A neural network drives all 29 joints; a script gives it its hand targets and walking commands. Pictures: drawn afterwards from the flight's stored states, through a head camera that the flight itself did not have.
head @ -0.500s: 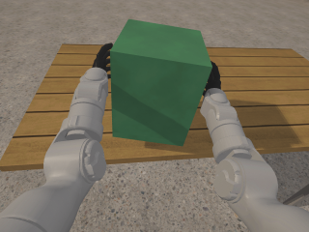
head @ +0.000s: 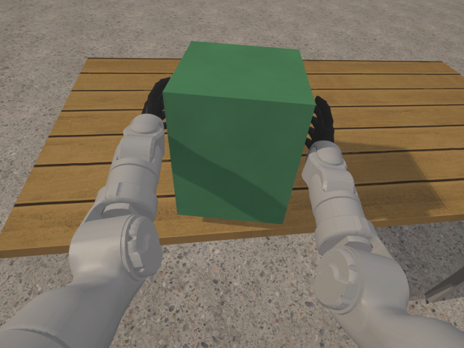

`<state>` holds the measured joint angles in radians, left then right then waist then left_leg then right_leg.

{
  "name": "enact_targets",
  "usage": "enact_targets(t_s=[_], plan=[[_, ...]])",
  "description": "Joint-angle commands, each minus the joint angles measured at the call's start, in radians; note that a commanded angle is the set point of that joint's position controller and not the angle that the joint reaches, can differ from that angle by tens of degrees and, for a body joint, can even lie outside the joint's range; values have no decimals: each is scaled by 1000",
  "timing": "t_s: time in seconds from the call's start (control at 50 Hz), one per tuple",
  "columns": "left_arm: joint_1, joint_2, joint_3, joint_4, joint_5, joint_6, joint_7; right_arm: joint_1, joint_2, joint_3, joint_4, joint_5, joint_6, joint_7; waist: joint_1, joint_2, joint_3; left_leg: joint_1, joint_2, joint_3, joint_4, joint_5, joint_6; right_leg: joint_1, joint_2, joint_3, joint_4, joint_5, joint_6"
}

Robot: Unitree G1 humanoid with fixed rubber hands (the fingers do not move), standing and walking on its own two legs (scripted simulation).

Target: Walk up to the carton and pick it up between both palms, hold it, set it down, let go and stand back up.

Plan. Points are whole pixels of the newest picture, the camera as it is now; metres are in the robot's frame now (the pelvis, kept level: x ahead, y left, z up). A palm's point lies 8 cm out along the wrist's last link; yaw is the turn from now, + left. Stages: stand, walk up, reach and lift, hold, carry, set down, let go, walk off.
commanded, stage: set down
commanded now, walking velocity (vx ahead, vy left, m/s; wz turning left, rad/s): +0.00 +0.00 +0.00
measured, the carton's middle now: (237, 133) +0.45 -0.04 +0.15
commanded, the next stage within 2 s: none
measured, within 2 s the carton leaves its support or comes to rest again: rests again in 0.68 s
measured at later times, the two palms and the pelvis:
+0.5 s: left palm (153, 133) +0.44 +0.11 +0.16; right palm (317, 153) +0.38 -0.17 +0.15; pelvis +0.00 +0.00 +0.00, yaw +0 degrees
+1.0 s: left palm (155, 136) +0.43 +0.11 +0.15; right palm (317, 160) +0.37 -0.17 +0.14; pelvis +0.00 +0.00 +0.00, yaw -1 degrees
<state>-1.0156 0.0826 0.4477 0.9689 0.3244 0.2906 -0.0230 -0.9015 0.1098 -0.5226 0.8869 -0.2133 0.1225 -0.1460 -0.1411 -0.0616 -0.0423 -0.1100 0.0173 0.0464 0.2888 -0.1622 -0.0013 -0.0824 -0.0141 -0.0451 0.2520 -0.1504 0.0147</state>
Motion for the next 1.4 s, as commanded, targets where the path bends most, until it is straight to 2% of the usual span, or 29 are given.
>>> enact_targets(t_s=[0.0,0.36,0.78,0.8,0.82,0.84,0.86,0.96,1.0,1.06,1.08,1.1,1.12,1.14,1.16,1.18,1.24,1.28,1.32,1.34,1.38], plan=[[-619,-464,-182,-76,-48,-43,-121,-725,417,270,-125,19,-71,158,5,90,-447,187,-41,29,15,260,-47,154,49,-68,55,462,54],[-596,-472,-166,-81,-29,-90,-125,-644,433,223,-121,-59,-109,178,12,89,-421,188,-29,39,-5,203,-46,118,38,-79,41,389,57],[-464,-460,-81,-33,58,-113,-144,-526,425,188,-163,-139,-139,196,43,58,-305,162,-23,53,-39,126,-19,95,31,-82,14,317,69],[-437,-488,-112,-79,63,-122,-139,-479,418,201,-164,-142,-153,197,27,77,-363,224,-20,50,-21,201,-31,69,48,-87,24,343,65],[-424,-490,-113,-79,65,-120,-141,-471,419,213,-152,-141,-158,195,33,76,-357,258,-18,52,-2,251,-33,53,51,-91,17,343,60],[-419,-481,-105,-73,68,-115,-147,-449,419,210,-132,-144,-155,193,27,65,-310,260,-20,54,-4,231,-28,47,47,-86,3,325,62],[-426,-475,-99,-71,69,-115,-152,-463,419,209,-154,-151,-159,191,35,55,-306,223,-24,59,-16,190,-19,47,43,-81,1,300,65],[-411,-464,-93,-80,76,-111,-158,-443,408,198,-157,-153,-160,196,43,61,-258,196,-21,63,-33,137,-12,49,37,-80,-1,257,68],[-392,-461,-95,-72,74,-108,-164,-420,404,192,-148,-158,-155,194,34,51,-227,178,-23,65,-43,99,-6,42,34,-77,-7,238,70],[-401,-470,-100,-107,78,-119,-157,-410,409,197,-145,-156,-162,198,40,82,-268,214,-15,60,-29,143,-16,23,37,-85,5,259,67],[-382,-462,-92,-92,87,-111,-160,-383,402,187,-128,-164,-154,198,26,73,-220,220,-17,61,-30,142,-13,19,36,-83,-3,256,70],[-388,-464,-77,-88,92,-111,-164,-403,400,180,-147,-168,-155,200,41,58,-217,206,-16,64,-40,108,-7,10,36,-85,-9,217,69],[-390,-466,-78,-93,88,-116,-164,-405,398,173,-159,-175,-159,202,41,54,-225,195,-17,65,-45,95,-4,7,34,-86,-9,207,71],[-377,-474,-87,-95,92,-117,-163,-388,405,177,-161,-177,-164,201,32,52,-238,208,-15,63,-38,115,-7,18,37,-87,-4,234,71],[-355,-465,-72,-79,101,-117,-165,-373,401,182,-154,-180,-164,201,44,46,-231,208,-15,64,-37,121,-4,24,36,-86,-4,242,71],[-366,-478,-83,-96,98,-120,-165,-371,406,171,-150,-178,-168,200,34,68,-228,222,-12,63,-32,142,-15,12,39,-91,-1,250,70],[-355,-472,-78,-95,100,-123,-170,-355,398,171,-148,-183,-163,203,40,73,-196,214,-13,63,-39,113,-15,5,38,-88,-7,211,69],[-360,-459,-65,-83,108,-124,-172,-365,400,168,-173,-185,-163,208,52,71,-184,202,-17,67,-41,99,-10,2,31,-86,-10,196,71],[-339,-430,-35,-67,122,-120,-173,-338,386,157,-153,-195,-143,213,55,57,-140,187,-17,68,-59,46,1,-8,30,-86,-18,144,73],[-338,-441,-45,-93,116,-122,-175,-335,382,151,-179,-201,-148,211,44,52,-170,198,-16,67,-57,57,1,-14,33,-88,-15,160,77],[-320,-452,-56,-97,114,-127,-171,-323,379,157,-180,-201,-157,213,49,68,-186,236,-10,64,-38,104,-13,-32,37,-93,-15,181,72]])
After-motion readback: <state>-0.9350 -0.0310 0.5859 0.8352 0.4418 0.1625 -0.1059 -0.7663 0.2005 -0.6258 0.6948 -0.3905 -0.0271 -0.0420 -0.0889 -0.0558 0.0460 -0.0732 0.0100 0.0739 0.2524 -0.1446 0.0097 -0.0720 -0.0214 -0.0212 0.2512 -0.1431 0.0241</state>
